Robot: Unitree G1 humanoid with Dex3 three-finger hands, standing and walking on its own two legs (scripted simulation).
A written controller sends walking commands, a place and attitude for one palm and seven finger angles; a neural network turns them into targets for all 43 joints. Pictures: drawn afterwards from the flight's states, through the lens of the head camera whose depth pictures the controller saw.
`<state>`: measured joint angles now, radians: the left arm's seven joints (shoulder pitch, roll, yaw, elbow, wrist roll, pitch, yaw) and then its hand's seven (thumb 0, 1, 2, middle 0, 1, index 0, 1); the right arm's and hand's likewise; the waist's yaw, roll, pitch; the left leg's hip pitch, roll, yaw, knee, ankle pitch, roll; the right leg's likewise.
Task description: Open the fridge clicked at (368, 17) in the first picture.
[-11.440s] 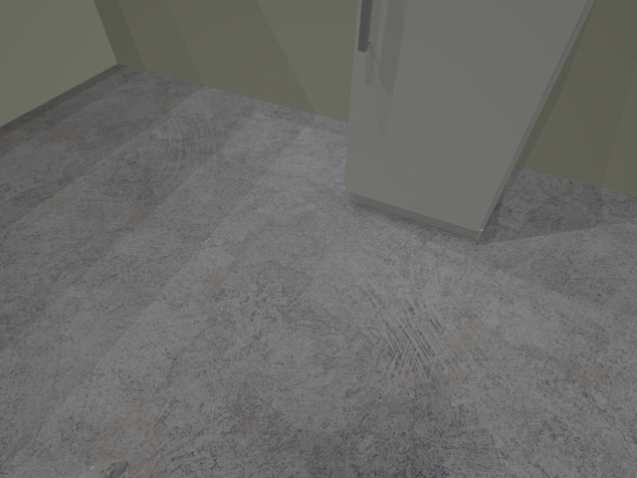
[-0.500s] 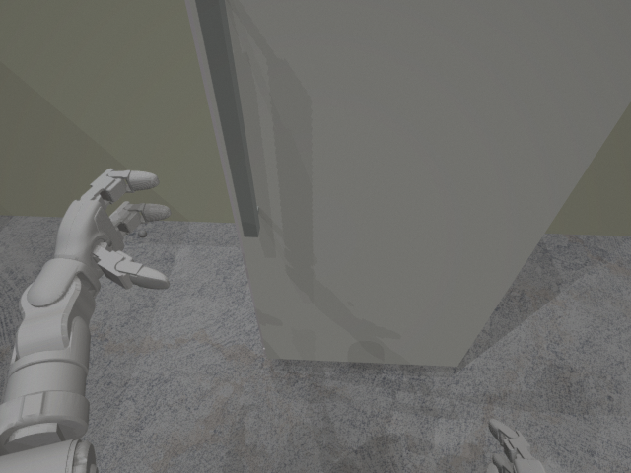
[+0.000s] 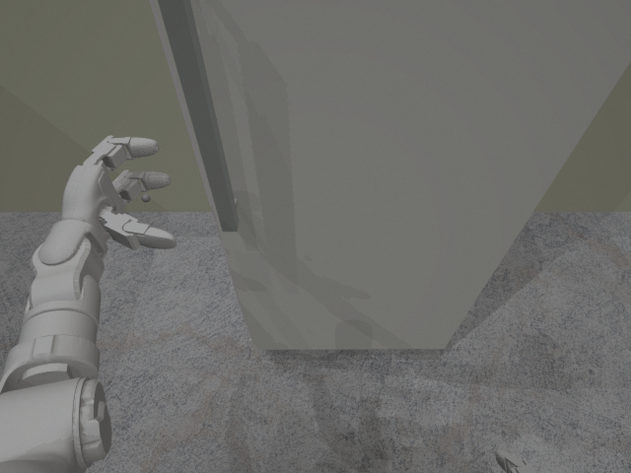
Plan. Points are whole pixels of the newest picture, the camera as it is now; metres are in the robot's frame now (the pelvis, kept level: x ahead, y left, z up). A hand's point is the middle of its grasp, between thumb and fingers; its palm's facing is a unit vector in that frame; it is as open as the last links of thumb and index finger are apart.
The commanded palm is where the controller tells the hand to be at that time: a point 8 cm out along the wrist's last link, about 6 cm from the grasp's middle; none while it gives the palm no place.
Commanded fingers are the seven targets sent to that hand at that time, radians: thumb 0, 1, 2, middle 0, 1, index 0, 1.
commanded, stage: move the hooked fingers beside the handle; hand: left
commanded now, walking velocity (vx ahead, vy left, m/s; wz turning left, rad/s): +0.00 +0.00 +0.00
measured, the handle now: (210, 122) +0.52 +0.16 +0.17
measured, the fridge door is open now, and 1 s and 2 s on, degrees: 0 0 0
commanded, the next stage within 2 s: feel for the door with the fingertips in 1.24 s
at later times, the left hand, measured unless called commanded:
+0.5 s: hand (162, 168) +0.47 +0.22 +0.13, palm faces +0.02 -1.00 +0.00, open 14.0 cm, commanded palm +0.45 +0.27 +0.13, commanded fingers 0.00 -0.50 0.30 -0.30 -1.20 -0.30 -1.20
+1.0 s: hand (156, 177) +0.46 +0.23 +0.13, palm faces +0.03 -1.00 +0.00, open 14.0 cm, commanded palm +0.44 +0.27 +0.12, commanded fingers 0.00 -0.50 0.30 -0.30 -1.20 -0.30 -1.20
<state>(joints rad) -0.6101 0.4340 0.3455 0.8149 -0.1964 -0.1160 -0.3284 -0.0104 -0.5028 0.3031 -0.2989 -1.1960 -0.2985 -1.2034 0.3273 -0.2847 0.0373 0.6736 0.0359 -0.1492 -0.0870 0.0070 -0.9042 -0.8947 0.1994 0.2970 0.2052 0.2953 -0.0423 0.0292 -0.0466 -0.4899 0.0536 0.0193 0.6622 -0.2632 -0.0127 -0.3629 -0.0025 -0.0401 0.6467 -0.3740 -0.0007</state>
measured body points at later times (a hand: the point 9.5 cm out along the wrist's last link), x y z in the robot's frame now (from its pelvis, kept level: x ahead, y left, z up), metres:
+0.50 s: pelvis +0.00 +0.00 -0.01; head +0.06 +0.01 +0.44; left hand +0.47 +0.28 +0.13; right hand +0.03 -0.27 -0.12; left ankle +0.04 +0.13 -0.72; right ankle -0.03 -0.12 -0.72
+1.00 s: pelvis +0.01 +0.01 -0.01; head +0.05 +0.02 +0.44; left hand +0.45 +0.28 +0.13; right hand +0.07 -0.26 -0.12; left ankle +0.04 +0.13 -0.72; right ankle -0.03 -0.12 -0.72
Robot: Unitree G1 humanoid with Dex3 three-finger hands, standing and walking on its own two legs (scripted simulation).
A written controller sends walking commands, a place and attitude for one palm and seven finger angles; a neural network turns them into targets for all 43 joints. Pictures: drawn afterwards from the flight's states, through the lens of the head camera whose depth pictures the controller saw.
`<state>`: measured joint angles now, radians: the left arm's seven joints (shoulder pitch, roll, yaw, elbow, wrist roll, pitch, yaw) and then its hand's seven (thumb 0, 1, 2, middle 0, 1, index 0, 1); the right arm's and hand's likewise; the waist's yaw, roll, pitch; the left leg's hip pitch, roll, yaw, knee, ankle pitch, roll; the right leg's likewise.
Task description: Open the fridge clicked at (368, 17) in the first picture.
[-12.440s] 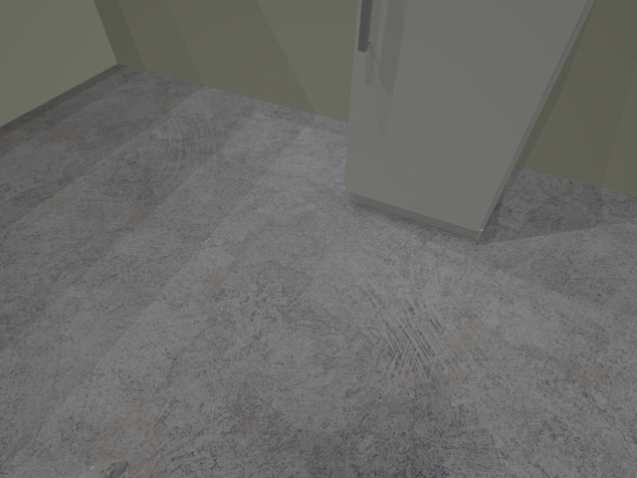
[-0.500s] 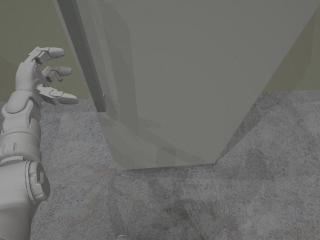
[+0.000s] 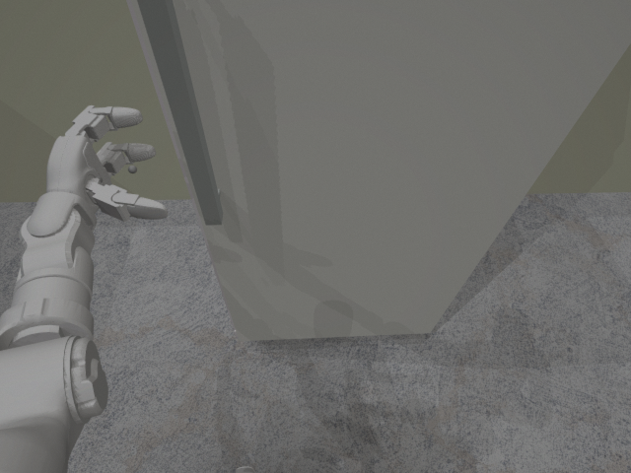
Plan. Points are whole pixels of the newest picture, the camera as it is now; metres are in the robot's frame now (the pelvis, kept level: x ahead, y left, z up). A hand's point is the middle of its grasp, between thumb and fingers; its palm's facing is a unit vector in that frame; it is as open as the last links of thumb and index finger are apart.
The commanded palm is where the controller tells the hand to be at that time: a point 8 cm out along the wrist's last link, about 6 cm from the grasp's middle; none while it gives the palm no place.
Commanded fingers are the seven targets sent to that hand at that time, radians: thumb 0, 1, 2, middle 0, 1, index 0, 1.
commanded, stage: move the hooked fingers beside the handle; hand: left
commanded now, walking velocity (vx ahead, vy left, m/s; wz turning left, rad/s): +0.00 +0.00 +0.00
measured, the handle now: (190, 108) +0.52 +0.16 +0.18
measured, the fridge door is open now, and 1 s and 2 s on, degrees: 0 0 0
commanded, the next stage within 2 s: feel for the door with the fingertips in 0.24 s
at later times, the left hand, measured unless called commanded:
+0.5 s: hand (149, 167) +0.45 +0.20 +0.14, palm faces +0.03 -1.00 +0.00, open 14.0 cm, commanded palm +0.43 +0.25 +0.13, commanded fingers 0.00 -0.50 0.30 -0.30 -1.20 -0.30 -1.20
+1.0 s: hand (176, 160) +0.46 +0.17 +0.15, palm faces +0.04 -1.00 -0.01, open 14.0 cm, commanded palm +0.44 +0.23 +0.13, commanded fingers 0.00 -0.50 0.30 -0.30 -1.20 -0.30 -1.20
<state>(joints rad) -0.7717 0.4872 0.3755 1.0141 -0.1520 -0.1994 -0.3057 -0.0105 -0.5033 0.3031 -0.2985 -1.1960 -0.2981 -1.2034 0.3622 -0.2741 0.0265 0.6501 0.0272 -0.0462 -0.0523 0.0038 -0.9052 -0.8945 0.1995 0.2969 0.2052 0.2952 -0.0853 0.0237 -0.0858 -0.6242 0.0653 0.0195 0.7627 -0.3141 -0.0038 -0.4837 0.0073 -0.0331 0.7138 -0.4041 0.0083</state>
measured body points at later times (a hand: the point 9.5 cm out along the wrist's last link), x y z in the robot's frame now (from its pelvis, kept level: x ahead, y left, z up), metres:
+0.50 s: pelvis +0.00 -0.01 +0.00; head +0.04 +0.00 +0.45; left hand +0.45 +0.26 +0.14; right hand +0.03 -0.28 -0.12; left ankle +0.03 +0.12 -0.71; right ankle -0.03 -0.13 -0.71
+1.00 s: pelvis -0.01 -0.01 +0.00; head +0.04 -0.01 +0.45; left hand +0.45 +0.23 +0.15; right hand +0.05 -0.27 -0.12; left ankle +0.03 +0.12 -0.71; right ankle -0.03 -0.13 -0.71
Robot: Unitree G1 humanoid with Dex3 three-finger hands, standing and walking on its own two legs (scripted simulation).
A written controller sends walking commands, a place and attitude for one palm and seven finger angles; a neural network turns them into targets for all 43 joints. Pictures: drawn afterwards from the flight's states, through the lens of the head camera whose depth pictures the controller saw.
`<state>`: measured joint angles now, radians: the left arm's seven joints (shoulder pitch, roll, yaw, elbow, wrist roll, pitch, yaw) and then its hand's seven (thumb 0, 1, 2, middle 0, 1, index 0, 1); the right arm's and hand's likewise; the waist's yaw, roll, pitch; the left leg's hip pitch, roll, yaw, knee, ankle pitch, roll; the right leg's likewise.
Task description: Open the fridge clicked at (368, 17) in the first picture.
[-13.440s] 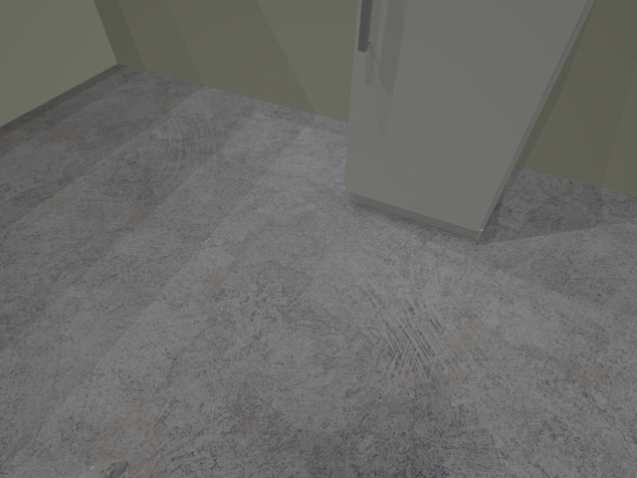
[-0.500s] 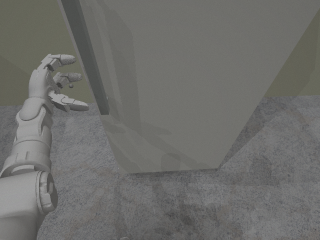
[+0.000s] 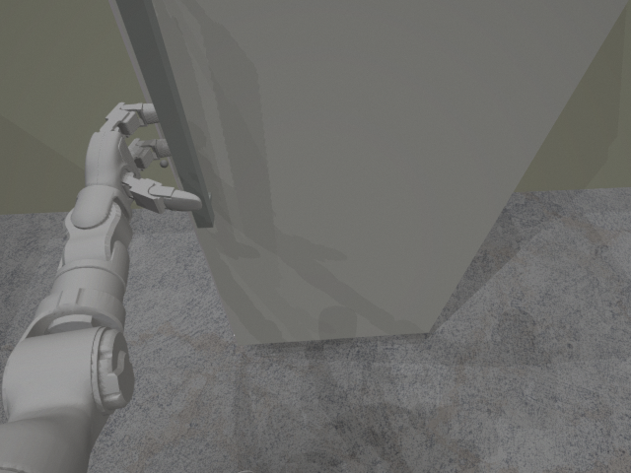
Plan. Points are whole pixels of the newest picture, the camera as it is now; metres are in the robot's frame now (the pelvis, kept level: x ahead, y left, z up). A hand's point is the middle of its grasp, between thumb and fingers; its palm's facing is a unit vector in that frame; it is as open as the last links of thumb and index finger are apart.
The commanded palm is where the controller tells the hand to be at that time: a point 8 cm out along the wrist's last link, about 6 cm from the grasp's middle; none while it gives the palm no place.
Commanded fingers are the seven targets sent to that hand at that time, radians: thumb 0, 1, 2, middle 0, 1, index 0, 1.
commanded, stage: feel for the door with the fingertips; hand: left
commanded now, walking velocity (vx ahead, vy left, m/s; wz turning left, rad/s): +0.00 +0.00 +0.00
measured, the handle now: (176, 112) +0.52 +0.17 +0.18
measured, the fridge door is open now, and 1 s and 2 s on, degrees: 0 0 0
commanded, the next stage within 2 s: slide the fingers in behind the handle in 0.22 s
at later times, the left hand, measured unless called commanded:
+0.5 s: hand (162, 159) +0.48 +0.19 +0.14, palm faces +0.05 -1.00 -0.01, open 13.7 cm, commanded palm +0.45 +0.24 +0.13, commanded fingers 0.00 -0.50 0.30 -0.30 -1.20 -0.30 -1.20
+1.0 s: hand (172, 165) +0.47 +0.18 +0.14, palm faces +0.04 -1.00 +0.00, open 14.0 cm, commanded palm +0.44 +0.22 +0.13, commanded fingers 0.00 -0.50 0.30 -0.30 -1.20 -0.30 -1.20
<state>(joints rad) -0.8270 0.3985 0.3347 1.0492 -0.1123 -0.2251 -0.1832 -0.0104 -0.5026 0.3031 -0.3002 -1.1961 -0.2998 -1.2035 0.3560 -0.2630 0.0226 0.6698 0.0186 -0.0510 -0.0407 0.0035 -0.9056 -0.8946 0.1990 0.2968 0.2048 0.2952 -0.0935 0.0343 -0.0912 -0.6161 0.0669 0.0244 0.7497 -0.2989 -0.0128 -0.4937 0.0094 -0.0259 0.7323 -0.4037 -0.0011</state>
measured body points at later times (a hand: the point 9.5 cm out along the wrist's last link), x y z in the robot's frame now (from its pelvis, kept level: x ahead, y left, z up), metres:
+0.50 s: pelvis +0.00 +0.00 +0.00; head +0.05 +0.01 +0.44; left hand +0.47 +0.24 +0.15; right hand +0.01 -0.27 -0.12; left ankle +0.04 +0.13 -0.71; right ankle -0.03 -0.12 -0.71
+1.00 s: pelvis +0.00 +0.00 +0.00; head +0.05 +0.00 +0.45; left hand +0.46 +0.23 +0.14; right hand +0.06 -0.26 -0.12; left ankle +0.04 +0.13 -0.71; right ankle -0.03 -0.12 -0.71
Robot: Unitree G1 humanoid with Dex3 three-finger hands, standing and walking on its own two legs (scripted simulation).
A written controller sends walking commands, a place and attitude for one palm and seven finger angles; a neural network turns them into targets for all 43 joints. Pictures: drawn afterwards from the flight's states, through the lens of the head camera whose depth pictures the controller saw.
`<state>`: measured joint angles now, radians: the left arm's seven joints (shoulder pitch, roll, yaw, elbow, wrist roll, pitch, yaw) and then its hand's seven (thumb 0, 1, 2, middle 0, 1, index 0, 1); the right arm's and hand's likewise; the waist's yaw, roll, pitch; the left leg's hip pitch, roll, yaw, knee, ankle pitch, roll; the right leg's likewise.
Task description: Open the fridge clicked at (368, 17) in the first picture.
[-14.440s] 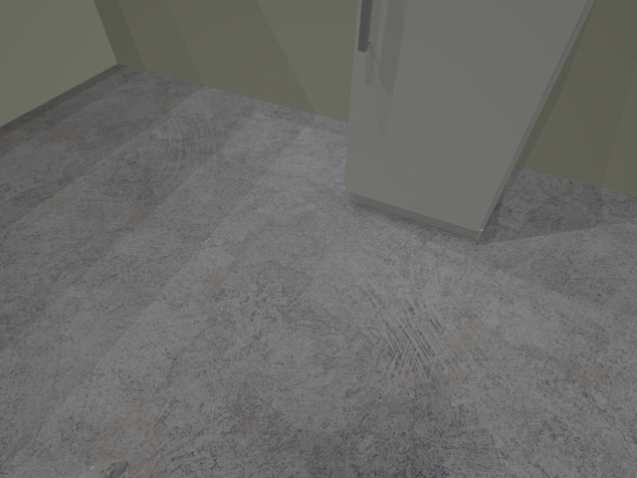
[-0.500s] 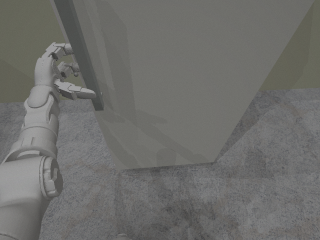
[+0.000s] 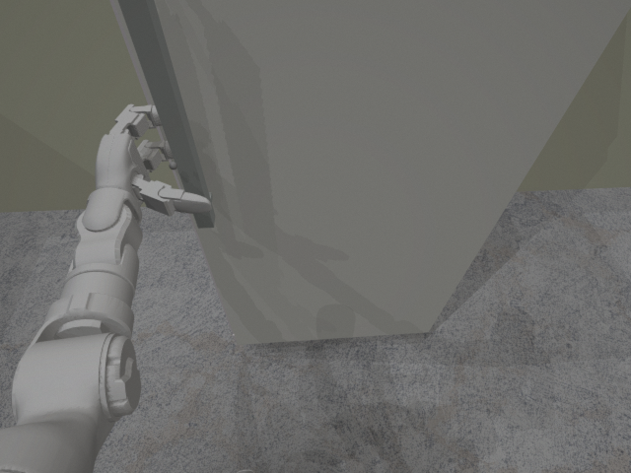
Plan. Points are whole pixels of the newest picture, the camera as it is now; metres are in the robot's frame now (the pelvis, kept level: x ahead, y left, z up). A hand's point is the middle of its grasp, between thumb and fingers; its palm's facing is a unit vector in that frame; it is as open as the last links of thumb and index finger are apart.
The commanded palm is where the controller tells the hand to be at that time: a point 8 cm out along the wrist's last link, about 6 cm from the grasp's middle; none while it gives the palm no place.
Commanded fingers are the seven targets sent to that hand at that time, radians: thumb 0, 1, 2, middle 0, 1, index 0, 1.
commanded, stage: slide the fingers in behind the handle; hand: left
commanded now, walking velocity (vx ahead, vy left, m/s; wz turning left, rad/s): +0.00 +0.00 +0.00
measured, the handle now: (178, 112) +0.52 +0.17 +0.18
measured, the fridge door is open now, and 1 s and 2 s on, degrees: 0 0 0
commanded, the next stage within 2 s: grip the handle and tug to test in 1.14 s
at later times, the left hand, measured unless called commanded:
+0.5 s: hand (192, 163) +0.47 +0.15 +0.14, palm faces +0.05 -1.00 +0.00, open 13.9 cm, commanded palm +0.44 +0.20 +0.13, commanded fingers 0.00 -0.50 0.30 -0.30 -1.20 -0.30 -1.20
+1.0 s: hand (195, 165) +0.47 +0.15 +0.14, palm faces +0.05 -1.00 +0.00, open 14.0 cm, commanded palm +0.44 +0.20 +0.13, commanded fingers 0.00 -0.50 0.30 -0.30 -1.20 -0.30 -1.20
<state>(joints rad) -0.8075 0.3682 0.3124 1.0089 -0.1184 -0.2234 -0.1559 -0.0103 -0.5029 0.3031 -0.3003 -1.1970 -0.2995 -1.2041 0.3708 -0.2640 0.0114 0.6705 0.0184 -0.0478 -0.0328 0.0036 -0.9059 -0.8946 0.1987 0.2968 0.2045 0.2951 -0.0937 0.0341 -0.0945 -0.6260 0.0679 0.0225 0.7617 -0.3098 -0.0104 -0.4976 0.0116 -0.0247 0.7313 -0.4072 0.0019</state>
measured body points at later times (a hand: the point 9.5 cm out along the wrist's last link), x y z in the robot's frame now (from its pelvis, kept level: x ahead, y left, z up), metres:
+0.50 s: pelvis +0.00 +0.00 +0.00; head +0.05 -0.01 +0.45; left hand +0.47 +0.20 +0.14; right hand +0.05 -0.26 -0.12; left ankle +0.04 +0.13 -0.71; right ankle -0.03 -0.12 -0.71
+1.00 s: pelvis +0.00 +0.00 +0.00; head +0.04 +0.00 +0.45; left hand +0.46 +0.20 +0.14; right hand +0.06 -0.26 -0.12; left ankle +0.04 +0.13 -0.71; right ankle -0.03 -0.12 -0.71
